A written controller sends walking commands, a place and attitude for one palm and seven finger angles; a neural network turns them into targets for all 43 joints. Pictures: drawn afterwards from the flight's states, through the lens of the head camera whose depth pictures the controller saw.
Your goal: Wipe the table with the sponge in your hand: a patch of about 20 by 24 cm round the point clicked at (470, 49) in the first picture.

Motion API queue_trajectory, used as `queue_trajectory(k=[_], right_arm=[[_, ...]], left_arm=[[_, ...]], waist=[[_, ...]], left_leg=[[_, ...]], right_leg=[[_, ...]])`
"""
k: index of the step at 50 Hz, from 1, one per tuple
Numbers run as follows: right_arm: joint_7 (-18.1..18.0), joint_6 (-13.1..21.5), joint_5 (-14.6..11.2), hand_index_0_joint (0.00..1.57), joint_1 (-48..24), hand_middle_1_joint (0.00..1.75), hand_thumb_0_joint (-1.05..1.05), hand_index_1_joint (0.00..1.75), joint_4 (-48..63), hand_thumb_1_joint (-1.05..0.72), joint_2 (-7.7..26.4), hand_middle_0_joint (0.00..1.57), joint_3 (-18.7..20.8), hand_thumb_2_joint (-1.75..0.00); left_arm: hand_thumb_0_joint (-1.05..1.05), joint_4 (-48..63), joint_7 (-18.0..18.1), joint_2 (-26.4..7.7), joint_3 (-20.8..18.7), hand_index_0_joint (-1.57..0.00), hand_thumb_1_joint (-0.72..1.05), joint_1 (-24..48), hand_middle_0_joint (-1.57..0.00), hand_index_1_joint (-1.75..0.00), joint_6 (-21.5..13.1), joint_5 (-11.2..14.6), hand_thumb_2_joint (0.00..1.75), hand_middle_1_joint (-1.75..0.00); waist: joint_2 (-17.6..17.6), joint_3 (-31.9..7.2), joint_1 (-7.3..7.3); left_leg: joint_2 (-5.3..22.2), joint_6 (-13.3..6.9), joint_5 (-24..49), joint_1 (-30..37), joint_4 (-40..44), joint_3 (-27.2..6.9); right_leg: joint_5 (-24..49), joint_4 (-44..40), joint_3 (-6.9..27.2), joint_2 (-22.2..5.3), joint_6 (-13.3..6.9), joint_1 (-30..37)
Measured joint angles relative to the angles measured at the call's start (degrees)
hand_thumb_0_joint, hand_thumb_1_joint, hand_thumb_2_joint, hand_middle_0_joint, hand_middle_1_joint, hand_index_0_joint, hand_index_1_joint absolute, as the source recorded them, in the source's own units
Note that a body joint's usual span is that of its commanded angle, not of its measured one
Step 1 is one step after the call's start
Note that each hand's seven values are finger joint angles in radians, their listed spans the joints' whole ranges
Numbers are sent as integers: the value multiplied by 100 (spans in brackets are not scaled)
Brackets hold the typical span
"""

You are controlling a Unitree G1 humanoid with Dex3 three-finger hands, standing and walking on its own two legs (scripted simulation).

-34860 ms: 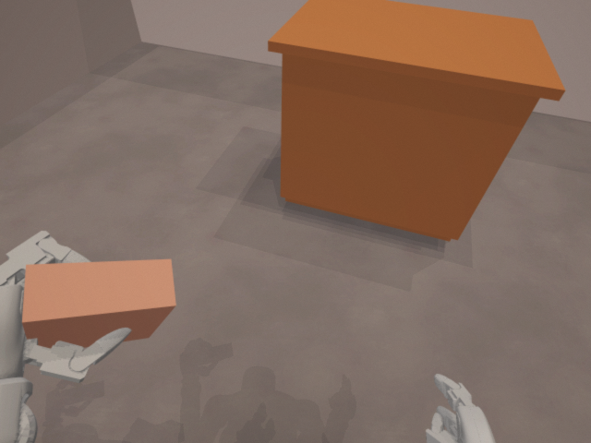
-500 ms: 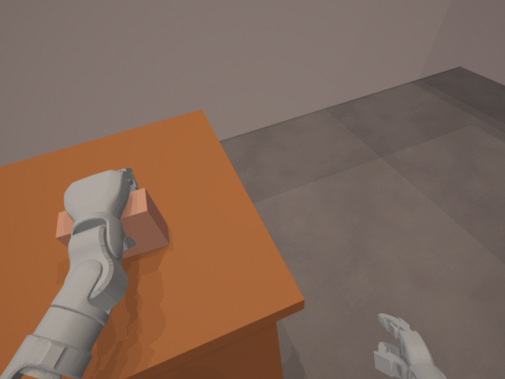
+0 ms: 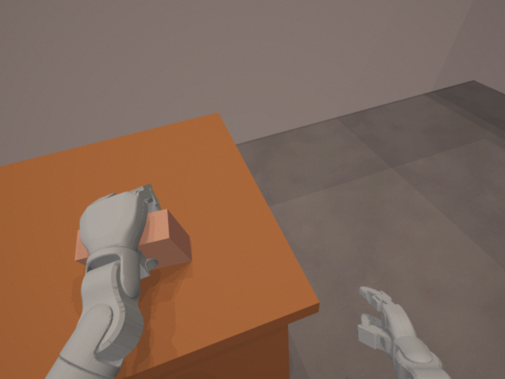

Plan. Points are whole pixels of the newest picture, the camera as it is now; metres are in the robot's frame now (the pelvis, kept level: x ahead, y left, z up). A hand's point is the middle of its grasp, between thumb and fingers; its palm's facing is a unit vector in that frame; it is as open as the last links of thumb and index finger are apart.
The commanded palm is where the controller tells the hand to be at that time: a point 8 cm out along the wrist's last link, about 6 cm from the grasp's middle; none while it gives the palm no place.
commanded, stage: wipe back along the middle lane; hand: left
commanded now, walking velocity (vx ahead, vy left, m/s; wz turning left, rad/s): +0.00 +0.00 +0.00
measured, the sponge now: (144, 250) +0.29 +0.22 +0.07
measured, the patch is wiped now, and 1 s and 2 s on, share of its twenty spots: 0.80 0.85 0.85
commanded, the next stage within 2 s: slide across to the third lane in 0.26 s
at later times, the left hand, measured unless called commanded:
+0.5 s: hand (143, 249) +0.26 +0.19 +0.13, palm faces +0.23 -0.17 -0.96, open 9.2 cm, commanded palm +0.21 +0.17 +0.16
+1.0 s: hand (181, 244) +0.27 +0.14 +0.13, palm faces +0.18 -0.18 -0.97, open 9.2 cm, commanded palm +0.23 +0.12 +0.18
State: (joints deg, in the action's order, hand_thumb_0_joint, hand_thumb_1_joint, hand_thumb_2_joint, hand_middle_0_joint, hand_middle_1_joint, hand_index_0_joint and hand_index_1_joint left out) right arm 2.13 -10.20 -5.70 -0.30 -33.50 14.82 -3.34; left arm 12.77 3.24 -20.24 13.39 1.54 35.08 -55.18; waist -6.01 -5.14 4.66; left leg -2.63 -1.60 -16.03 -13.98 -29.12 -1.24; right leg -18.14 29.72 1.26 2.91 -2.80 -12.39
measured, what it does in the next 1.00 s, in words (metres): stands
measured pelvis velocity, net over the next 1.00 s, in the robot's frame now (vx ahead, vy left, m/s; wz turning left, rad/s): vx -0.02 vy -0.03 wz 0.01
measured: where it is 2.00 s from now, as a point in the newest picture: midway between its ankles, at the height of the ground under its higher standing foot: outside the picture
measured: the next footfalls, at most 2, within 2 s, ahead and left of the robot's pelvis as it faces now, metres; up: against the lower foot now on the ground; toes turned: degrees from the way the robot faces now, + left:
none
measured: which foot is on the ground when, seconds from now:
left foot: down 0.00-1.00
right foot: down 0.00-1.00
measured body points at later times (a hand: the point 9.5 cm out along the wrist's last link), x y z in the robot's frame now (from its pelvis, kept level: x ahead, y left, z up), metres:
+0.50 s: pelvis -0.01 -0.01 +0.00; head -0.04 -0.06 +0.44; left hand +0.24 +0.20 +0.18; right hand +0.23 -0.20 -0.09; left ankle -0.01 +0.10 -0.74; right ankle -0.03 -0.09 -0.74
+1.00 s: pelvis -0.02 -0.03 +0.00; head -0.06 -0.09 +0.44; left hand +0.25 +0.14 +0.18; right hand +0.24 -0.21 -0.07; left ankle -0.01 +0.10 -0.74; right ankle -0.03 -0.09 -0.74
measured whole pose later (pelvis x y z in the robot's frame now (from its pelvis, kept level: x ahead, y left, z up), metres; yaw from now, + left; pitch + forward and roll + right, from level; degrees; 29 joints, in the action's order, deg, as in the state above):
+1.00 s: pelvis -0.02 -0.03 +0.00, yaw +1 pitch -2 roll +1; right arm 2.1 -9.5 -5.2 -1.3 -36.3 14.4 -3.2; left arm 10.2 2.4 -17.7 22.0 7.5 36.7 -53.3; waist -6.6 -3.9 5.3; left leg -1.7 0.4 -14.3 -12.1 -28.8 -2.6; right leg -17.7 31.3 -0.2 3.9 -4.9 -11.3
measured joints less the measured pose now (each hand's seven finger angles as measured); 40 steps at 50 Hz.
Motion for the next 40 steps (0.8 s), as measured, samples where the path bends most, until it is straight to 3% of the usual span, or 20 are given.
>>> queue_trajectory(k=[16,30,40], right_arm=[[59,-245,18,20,103,30,1,30,5,-91,-19,20,-6,-90],[6,-128,24,19,173,30,1,30,-121,-91,75,20,98,-90],[-26,35,35,19,-12,30,1,30,-198,-91,0,20,45,-90]], left_arm=[[4,635,200,125,140,-78,-40,-545,-62,-141,-15,52,107,-154],[4,323,97,123,371,-81,-42,-145,-65,-139,242,48,107,-152],[3,75,-83,143,737,-83,-44,279,-67,-136,167,134,107,-150]], waist=[[-4,51,18],[-60,61,23],[-69,116,78]], left_leg=[[3,-7,-22,33,-91,42],[15,55,18,40,-115,-42],[32,127,98,153,-32,-100]], right_leg=[[-26,122,33,3,3,8],[-38,198,-56,18,-64,12],[-16,201,-115,34,-129,96]])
